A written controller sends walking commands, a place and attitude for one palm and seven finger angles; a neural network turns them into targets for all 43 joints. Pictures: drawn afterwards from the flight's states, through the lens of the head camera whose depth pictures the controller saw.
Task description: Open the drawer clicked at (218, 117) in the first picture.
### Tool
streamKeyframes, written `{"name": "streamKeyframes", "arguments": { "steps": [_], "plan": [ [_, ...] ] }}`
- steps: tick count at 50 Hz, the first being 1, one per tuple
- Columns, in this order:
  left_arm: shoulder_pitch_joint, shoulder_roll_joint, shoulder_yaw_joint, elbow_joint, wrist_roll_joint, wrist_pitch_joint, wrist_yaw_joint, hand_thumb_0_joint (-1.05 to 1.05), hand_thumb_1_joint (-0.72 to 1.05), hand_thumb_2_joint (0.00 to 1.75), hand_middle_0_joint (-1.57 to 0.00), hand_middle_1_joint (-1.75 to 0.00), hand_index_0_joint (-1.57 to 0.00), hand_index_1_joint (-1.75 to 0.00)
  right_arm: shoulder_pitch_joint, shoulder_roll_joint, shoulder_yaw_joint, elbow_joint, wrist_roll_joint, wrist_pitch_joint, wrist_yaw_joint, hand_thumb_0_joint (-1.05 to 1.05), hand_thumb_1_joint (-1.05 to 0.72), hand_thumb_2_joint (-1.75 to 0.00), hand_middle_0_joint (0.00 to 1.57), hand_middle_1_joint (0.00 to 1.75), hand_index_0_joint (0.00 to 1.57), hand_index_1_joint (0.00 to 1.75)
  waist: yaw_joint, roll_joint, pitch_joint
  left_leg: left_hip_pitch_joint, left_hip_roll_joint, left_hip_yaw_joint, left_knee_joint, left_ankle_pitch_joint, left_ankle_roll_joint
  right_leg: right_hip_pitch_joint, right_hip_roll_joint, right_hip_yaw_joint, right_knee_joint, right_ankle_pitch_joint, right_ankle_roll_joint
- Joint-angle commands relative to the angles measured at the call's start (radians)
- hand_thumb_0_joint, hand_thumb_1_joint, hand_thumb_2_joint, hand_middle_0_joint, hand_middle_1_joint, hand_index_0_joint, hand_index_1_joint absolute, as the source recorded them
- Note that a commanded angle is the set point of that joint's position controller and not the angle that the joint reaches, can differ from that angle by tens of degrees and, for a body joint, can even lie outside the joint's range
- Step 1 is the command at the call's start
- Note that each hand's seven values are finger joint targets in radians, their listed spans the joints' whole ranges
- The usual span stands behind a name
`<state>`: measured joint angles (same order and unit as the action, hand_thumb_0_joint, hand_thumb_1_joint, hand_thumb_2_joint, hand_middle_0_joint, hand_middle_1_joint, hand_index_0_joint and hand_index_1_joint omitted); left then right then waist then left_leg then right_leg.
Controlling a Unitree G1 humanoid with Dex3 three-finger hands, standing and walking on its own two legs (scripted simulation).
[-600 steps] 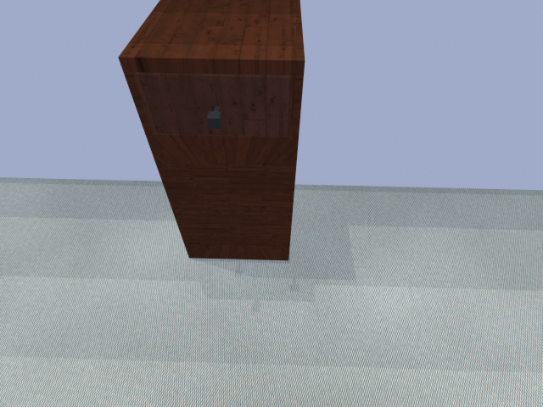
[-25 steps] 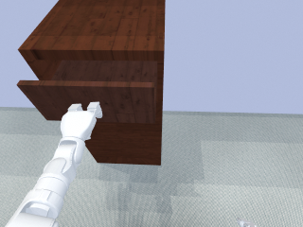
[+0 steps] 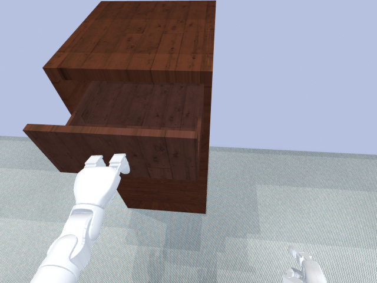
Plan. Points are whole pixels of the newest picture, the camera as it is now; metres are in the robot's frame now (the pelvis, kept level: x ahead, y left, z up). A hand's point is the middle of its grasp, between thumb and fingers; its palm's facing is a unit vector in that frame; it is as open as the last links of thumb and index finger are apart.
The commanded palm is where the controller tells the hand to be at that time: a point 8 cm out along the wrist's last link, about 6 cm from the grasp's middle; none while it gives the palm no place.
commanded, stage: pull the drawer open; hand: left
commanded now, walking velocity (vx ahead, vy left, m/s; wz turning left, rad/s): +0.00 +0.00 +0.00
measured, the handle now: (113, 171) +0.35 +0.21 +0.02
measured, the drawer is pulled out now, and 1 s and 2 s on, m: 0.18 0.30 0.30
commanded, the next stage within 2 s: open the thumb to release the handle in 1.12 s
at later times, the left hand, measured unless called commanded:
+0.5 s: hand (99, 221) +0.24 +0.21 +0.00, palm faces +0.01 -0.07 -1.00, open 6.3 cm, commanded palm +0.21 +0.22 +0.06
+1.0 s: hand (89, 250) +0.19 +0.21 +0.00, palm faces +0.01 -0.08 -1.00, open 6.3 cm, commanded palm +0.16 +0.22 +0.06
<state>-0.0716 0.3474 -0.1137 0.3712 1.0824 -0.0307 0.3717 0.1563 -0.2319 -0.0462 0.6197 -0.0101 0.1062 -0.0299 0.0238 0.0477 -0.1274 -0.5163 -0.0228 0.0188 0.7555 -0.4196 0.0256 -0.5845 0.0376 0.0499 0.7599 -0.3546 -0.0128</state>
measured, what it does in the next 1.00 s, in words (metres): stands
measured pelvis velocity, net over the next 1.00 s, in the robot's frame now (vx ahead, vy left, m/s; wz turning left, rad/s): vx -0.01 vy -0.01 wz -0.01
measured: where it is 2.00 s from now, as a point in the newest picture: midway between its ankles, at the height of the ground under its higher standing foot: outside the picture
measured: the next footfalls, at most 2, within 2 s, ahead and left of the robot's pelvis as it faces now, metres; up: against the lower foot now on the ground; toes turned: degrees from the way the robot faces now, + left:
none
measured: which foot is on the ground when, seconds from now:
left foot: down 0.00-1.00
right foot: down 0.00-1.00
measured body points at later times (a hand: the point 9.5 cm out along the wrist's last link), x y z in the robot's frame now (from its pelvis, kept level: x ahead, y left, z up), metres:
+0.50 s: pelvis +0.00 -0.01 +0.00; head +0.03 -0.03 +0.45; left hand +0.24 +0.22 +0.05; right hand +0.19 -0.24 -0.11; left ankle -0.03 +0.10 -0.71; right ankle +0.01 -0.11 -0.71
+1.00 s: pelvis -0.01 -0.01 -0.01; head +0.02 -0.04 +0.44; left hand +0.18 +0.22 +0.05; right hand +0.21 -0.23 -0.11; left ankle -0.03 +0.10 -0.71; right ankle +0.01 -0.11 -0.71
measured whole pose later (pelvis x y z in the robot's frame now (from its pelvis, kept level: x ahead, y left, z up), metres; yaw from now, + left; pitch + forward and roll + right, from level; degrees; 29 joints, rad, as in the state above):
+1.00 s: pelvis -0.01 -0.01 -0.01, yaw +0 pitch +8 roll +1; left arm 0.44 0.37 -0.07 -0.06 1.07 -0.07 0.42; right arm 0.10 -0.23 -0.02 0.58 -0.05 0.09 -0.01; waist 0.07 0.04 -0.11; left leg -0.53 -0.02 0.03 0.84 -0.46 0.01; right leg -0.61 0.04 0.05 0.86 -0.40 -0.03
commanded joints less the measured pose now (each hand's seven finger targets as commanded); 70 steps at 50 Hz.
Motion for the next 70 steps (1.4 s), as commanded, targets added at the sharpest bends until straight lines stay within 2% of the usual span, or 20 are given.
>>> {"name": "streamKeyframes", "arguments": {
  "steps": [1, 6, 10, 14, 15, 18, 30, 32, 36, 41, 48, 51, 57, 60, 61, 62, 63, 65, 68, 70],
  "plan": [
    [-0.154, 0.182, 0.12, -0.267, -0.006, 0.005, 0.058, 0.0, 0.9, 0.9, -0.4, -1.35, -0.4, -1.35, -0.077, -0.113, -0.036, -0.14, -0.002, -0.048, -0.006, 0.0, -0.9, -0.9, 0.2, 0.3, 0.2, 0.3, 0.023, -0.023, -0.256, 0.12, -0.007, -0.004, -0.069, 0.411, -0.007, 0.181, 0.007, -0.025, -0.069, 0.339, -0.042],
    [-0.154, 0.154, 0.086, -0.308, 0.002, 0.01, 0.063, 0.0, 0.9, 0.9, -0.4, -1.35, -0.4, -1.35, -0.093, -0.107, -0.03, -0.141, -0.006, -0.054, -0.003, 0.0, -0.9, -0.9, 0.2, 0.3, 0.2, 0.3, 0.015, -0.022, -0.236, 0.128, -0.005, -0.007, -0.07, 0.357, -0.008, 0.149, 0.007, -0.035, -0.073, 0.275, -0.042],
    [-0.049, 0.205, 0.146, -0.332, -0.006, 0.013, 0.062, 0.0, 0.9, 0.9, -0.4, -1.35, -0.4, -1.35, -0.107, -0.109, -0.028, -0.145, -0.011, -0.056, -0.008, 0.0, -0.9, -0.9, 0.2, 0.3, 0.2, 0.3, 0.042, -0.041, -0.256, 0.12, -0.011, -0.007, -0.069, 0.383, -0.008, 0.201, 0.008, -0.018, -0.071, 0.327, -0.045],
    [0.042, 0.161, 0.117, -0.399, -0.018, 0.008, 0.06, 0.0, 0.9, 0.9, -0.4, -1.35, -0.4, -1.35, -0.127, -0.098, -0.024, -0.157, -0.012, -0.063, -0.003, 0.0, -0.9, -0.9, 0.2, 0.3, 0.2, 0.3, 0.043, -0.037, -0.241, 0.123, -0.011, -0.006, -0.064, 0.388, -0.007, 0.197, 0.004, -0.014, -0.069, 0.34, -0.042],
    [0.05, 0.196, 0.151, -0.404, -0.014, 0.005, 0.062, 0.0, 0.9, 0.9, -0.4, -1.35, -0.4, -1.35, -0.132, -0.104, -0.023, -0.156, -0.012, -0.062, -0.003, 0.0, -0.9, -0.9, 0.2, 0.3, 0.2, 0.3, 0.047, -0.031, -0.233, 0.119, -0.01, -0.01, -0.068, 0.392, -0.011, 0.198, 0.008, -0.006, -0.068, 0.334, -0.046],
    [0.079, 0.159, 0.12, -0.444, -0.011, -0.002, 0.068, 0.0, 0.9, 0.9, -0.4, -1.35, -0.4, -1.35, -0.141, -0.095, -0.022, -0.164, -0.016, -0.067, 0.001, 0.0, -0.9, -0.9, 0.2, 0.3, 0.2, 0.3, 0.045, -0.018, -0.216, 0.118, -0.011, -0.008, -0.065, 0.351, -0.01, 0.173, 0.006, -0.012, -0.067, 0.292, -0.045],
    [0.277, 0.173, 0.161, -0.558, -0.016, -0.007, 0.092, 0.0, 0.9, 0.9, -0.4, -1.35, -0.4, -1.35, -0.17, -0.095, -0.018, -0.176, -0.025, -0.077, 0.006, 0.0, -0.9, -0.9, 0.2, 0.3, 0.2, 0.3, 0.059, -0.025, -0.203, 0.113, -0.015, -0.013, -0.047, 0.346, -0.015, 0.16, 0.008, 0.01, -0.053, 0.297, -0.049],
    [0.24, 0.162, 0.144, -0.571, -0.011, -0.007, 0.094, 0.0, 0.9, 0.9, -0.4, -1.35, -0.4, -1.35, -0.173, -0.094, -0.016, -0.172, -0.026, -0.076, 0.006, 0.0, -0.9, -0.9, 0.2, 0.3, 0.2, 0.3, 0.045, -0.034, -0.184, 0.102, -0.015, -0.013, -0.045, 0.297, -0.012, 0.137, 0.006, 0.009, -0.053, 0.263, -0.045],
    [0.32, 0.166, 0.156, -0.612, -0.008, -0.012, 0.102, 0.0, 0.9, 0.9, -0.4, -1.35, -0.4, -1.35, -0.173, -0.09, -0.015, -0.184, -0.031, -0.079, 0.011, 0.0, -0.9, -0.9, 0.2, 0.3, 0.2, 0.3, 0.058, -0.019, -0.2, 0.112, -0.016, -0.015, -0.035, 0.304, -0.014, 0.13, 0.008, 0.015, -0.042, 0.255, -0.049],
    [0.426, 0.171, 0.178, -0.64, -0.018, -0.015, 0.108, 0.0, 0.9, 0.9, -0.4, -1.35, -0.4, -1.35, -0.18, -0.09, -0.008, -0.195, -0.031, -0.077, 0.016, 0.0, -0.9, -0.9, 0.2, 0.3, 0.2, 0.3, 0.067, -0.028, -0.166, 0.088, -0.019, -0.018, -0.028, 0.291, -0.014, 0.123, 0.01, 0.02, -0.032, 0.254, -0.05],
    [0.458, 0.199, 0.218, -0.666, -0.019, -0.023, 0.122, 0.0, 0.9, 0.9, -0.4, -1.35, -0.4, -1.35, -0.178, -0.092, -0.005, -0.202, -0.036, -0.071, 0.014, 0.0, -0.9, -0.9, 0.2, 0.3, 0.2, 0.3, 0.063, -0.031, -0.142, 0.059, -0.025, -0.018, -0.009, 0.229, -0.01, 0.089, 0.008, 0.031, -0.03, 0.21, -0.049],
    [0.509, 0.206, 0.235, -0.66, -0.019, -0.023, 0.125, 0.0, 0.9, 0.9, -0.4, -1.35, -0.4, -1.35, -0.176, -0.088, -0.004, -0.207, -0.035, -0.069, 0.014, 0.0, -0.9, -0.9, 0.2, 0.3, 0.2, 0.3, 0.077, -0.027, -0.159, 0.057, -0.027, -0.016, -0.006, 0.225, -0.011, 0.098, 0.008, 0.033, -0.023, 0.204, -0.05],
    [0.653, 0.217, 0.263, -0.688, -0.041, -0.024, 0.125, 0.0, 0.9, 0.9, -0.4, -1.35, -0.4, -1.35, -0.174, -0.088, -0.001, -0.217, -0.029, -0.068, 0.022, 0.0, -0.9, -0.9, 0.2, 0.3, 0.2, 0.3, 0.093, -0.037, -0.161, 0.042, -0.025, -0.013, 0.004, 0.283, -0.013, 0.128, 0.01, 0.048, -0.007, 0.296, -0.051],
    [0.756, 0.231, 0.281, -0.724, -0.054, -0.029, 0.132, 0.0, 0.9, 0.9, -0.4, -1.35, -0.4, -1.35, -0.174, -0.096, 0.004, -0.231, -0.028, -0.067, 0.032, 0.0, -0.9, -0.9, 0.2, 0.3, 0.2, 0.3, 0.106, -0.006, -0.18, 0.037, -0.021, -0.01, 0.008, 0.329, -0.017, 0.148, 0.007, 0.059, 0.006, 0.345, -0.053],
    [0.424, 0.166, 0.171, -0.727, -0.034, -0.02, 0.131, 0.0, 0.9, 0.9, -0.4, -1.35, -0.4, -1.35, -0.185, -0.104, 0.003, -0.192, -0.042, -0.056, 0.032, 0.0, -0.9, -0.9, 0.2, 0.3, 0.2, 0.3, 0.011, -0.027, -0.143, 0.029, -0.022, -0.023, 0.033, 0.277, -0.013, 0.048, 0.0, 0.055, 0.009, 0.306, -0.047],
    [0.438, 0.192, 0.227, -0.717, -0.023, -0.028, 0.14, 0.0, 0.83, 0.87, -0.4, -1.34, -0.4, -1.34, -0.164, -0.096, -0.013, -0.204, -0.045, -0.062, 0.024, 0.0, -0.9, -0.9, 0.2, 0.3, 0.2, 0.3, 0.047, -0.02, -0.164, 0.035, -0.019, -0.022, 0.031, 0.267, -0.01, 0.06, 0.006, 0.044, 0.01, 0.271, -0.048],
    [0.495, 0.189, 0.22, -0.678, -0.011, -0.025, 0.146, 0.0, 0.76, 0.84, -0.39, -1.34, -0.39, -1.34, -0.16, -0.095, -0.012, -0.203, -0.045, -0.067, 0.023, 0.0, -0.9, -0.9, 0.2, 0.3, 0.2, 0.3, 0.052, -0.008, -0.166, 0.042, -0.021, -0.021, 0.032, 0.265, -0.011, 0.052, 0.011, 0.036, 0.013, 0.253, -0.05],
    [0.49, 0.163, 0.19, -0.686, -0.018, -0.017, 0.148, 0.0, 0.62, 0.78, -0.38, -1.32, -0.38, -1.32, -0.152, -0.098, -0.013, -0.209, -0.044, -0.067, 0.028, 0.0, -0.9, -0.9, 0.2, 0.3, 0.2, 0.3, 0.043, -0.022, -0.183, 0.057, -0.019, -0.024, 0.039, 0.279, -0.014, 0.04, 0.011, 0.027, 0.015, 0.247, -0.051],
    [0.497, 0.178, 0.198, -0.681, -0.023, -0.004, 0.144, 0.0, 0.41, 0.69, -0.36, -1.3, -0.36, -1.3, -0.154, -0.098, -0.015, -0.212, -0.037, -0.066, 0.02, 0.0, -0.9, -0.9, 0.2, 0.3, 0.2, 0.3, 0.055, -0.054, -0.203, 0.048, -0.023, -0.019, 0.035, 0.268, -0.01, 0.078, 0.005, 0.027, 0.01, 0.27, -0.045],
    [0.442, 0.175, 0.183, -0.689, -0.021, 0.003, 0.135, 0.0, 0.27, 0.63, -0.35, -1.28, -0.35, -1.28, -0.162, -0.101, -0.013, -0.207, -0.036, -0.063, 0.016, 0.0, -0.9, -0.9, 0.2, 0.3, 0.2, 0.3, 0.047, -0.048, -0.201, 0.055, -0.022, -0.021, 0.029, 0.27, -0.012, 0.074, 0.006, 0.035, 0.005, 0.267, -0.047]
  ]
}}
